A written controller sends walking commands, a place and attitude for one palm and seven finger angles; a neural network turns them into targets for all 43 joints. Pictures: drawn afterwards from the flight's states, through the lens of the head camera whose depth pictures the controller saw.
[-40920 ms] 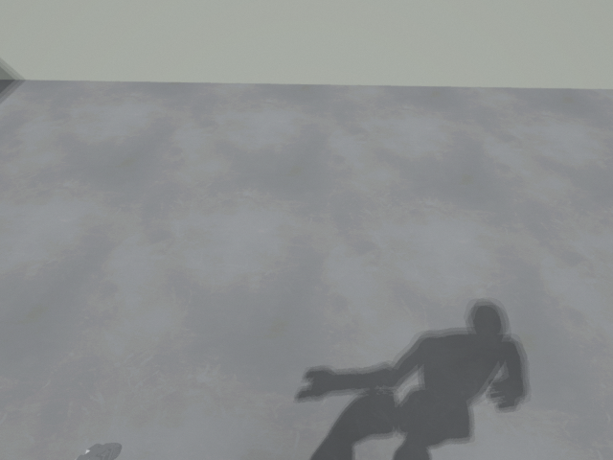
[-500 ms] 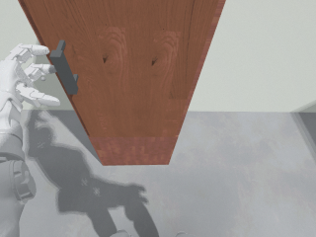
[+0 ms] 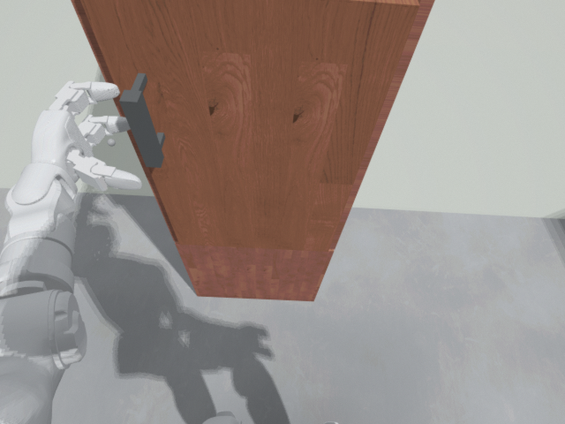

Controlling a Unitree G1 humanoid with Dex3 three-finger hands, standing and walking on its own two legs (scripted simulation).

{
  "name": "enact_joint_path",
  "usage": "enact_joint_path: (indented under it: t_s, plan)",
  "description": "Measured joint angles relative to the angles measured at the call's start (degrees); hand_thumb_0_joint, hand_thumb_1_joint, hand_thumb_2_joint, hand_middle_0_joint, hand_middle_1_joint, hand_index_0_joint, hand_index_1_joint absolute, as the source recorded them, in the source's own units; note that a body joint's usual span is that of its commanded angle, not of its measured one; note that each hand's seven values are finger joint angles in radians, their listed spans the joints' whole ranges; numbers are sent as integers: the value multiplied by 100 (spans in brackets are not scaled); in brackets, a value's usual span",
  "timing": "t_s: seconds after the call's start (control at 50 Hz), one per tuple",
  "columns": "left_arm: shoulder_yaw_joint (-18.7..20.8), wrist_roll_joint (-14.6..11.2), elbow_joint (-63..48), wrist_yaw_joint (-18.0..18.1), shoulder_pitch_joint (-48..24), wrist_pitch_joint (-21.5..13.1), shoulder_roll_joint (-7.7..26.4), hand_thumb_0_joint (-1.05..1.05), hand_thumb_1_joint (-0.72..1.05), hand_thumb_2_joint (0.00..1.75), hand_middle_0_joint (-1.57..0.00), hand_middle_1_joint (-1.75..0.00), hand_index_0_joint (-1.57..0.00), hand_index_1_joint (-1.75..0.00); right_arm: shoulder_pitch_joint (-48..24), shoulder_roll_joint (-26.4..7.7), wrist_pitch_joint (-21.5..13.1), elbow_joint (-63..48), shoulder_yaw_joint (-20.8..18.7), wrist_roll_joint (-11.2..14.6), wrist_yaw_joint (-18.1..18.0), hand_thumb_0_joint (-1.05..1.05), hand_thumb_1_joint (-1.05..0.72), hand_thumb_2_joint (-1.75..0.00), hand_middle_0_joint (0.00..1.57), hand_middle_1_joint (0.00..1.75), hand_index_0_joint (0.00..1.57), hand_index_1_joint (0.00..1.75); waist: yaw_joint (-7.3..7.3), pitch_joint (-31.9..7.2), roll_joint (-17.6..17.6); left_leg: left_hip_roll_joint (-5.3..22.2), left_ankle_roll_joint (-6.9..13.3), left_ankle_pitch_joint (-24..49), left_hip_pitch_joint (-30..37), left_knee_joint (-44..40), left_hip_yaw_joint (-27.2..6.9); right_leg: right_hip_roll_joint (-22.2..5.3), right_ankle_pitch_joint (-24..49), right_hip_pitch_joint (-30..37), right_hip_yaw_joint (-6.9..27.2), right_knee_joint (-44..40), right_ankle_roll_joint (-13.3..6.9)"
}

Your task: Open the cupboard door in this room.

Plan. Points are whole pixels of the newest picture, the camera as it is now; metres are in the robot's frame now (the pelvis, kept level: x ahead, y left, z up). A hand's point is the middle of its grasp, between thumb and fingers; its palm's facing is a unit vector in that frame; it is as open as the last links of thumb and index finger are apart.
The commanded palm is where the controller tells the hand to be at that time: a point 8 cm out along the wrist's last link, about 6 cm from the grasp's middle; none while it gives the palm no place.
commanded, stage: slide the fingers in behind the handle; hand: left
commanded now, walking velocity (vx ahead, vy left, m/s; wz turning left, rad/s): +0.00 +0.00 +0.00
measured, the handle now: (147, 122) +0.51 +0.19 +0.12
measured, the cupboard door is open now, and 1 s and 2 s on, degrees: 0 0 0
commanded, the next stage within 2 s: move the hooked fingers beside the handle in 0.80 s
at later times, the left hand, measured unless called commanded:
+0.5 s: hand (118, 146) +0.46 +0.22 +0.12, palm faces +0.06 -1.00 -0.01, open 14.9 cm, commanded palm +0.44 +0.22 +0.12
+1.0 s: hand (125, 149) +0.45 +0.21 +0.12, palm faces +0.07 -1.00 -0.02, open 15.4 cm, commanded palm +0.44 +0.22 +0.12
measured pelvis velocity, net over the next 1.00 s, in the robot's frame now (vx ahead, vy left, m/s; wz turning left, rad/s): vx -0.01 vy -0.01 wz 0.05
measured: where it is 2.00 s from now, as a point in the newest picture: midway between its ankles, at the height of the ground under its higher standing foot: outside the picture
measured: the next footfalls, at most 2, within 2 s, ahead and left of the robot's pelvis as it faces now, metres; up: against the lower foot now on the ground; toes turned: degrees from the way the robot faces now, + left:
none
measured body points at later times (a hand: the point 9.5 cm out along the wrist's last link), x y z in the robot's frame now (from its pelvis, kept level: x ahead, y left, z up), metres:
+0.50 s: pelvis +0.00 +0.00 +0.00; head +0.07 +0.02 +0.44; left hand +0.45 +0.28 +0.12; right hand +0.06 -0.26 -0.12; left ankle +0.01 +0.09 -0.71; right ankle -0.02 -0.12 -0.71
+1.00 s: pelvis -0.01 -0.01 +0.00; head +0.06 +0.01 +0.44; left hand +0.44 +0.27 +0.12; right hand +0.05 -0.27 -0.12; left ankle +0.01 +0.09 -0.71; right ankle -0.02 -0.12 -0.71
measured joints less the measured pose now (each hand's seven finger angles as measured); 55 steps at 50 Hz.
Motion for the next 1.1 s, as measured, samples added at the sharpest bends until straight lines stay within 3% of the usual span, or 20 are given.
enact_joint_path:
  t_s: [0.46, 0.66, 0.86, 1.1]
  plan:
    - [-683, -131, -90, 631, -189, -33, -420, -1, -50, 30, -20, -119, -13, -118, -50, 81, -265, 239, -51, -43, 126, 1, -90, -90, 20, 30, 20, 30, 170, 2, 44, -124, -4, 8, -92, 108, -182, -104, -81, -8, -182, 117, 1]
    - [-751, -131, -147, 807, -130, -118, -660, -1, -50, 30, -27, -119, -1, -115, -104, 85, -358, 316, -57, -52, 159, 1, -90, -90, 20, 30, 20, 30, 217, 11, 58, -151, -8, 28, -52, 107, -198, -129, -93, 24, -196, 155, -4]
    - [-750, -113, 40, 836, -230, -194, -594, -1, -50, 30, -30, -120, 0, -113, -131, 70, -434, 315, -33, -40, 125, 1, -90, -90, 20, 30, 20, 30, 189, 54, 60, -140, -34, 65, -67, 106, -207, -118, -79, -9, -200, 193, -34]
    - [-638, -105, 186, 631, -299, -226, -407, -1, -50, 30, -30, -120, 0, -115, -71, 19, -447, 394, -25, -33, 76, 1, -90, -90, 20, 30, 20, 30, 138, 63, 49, -110, -70, 95, -126, 91, -224, -86, -64, -81, -209, 199, -75]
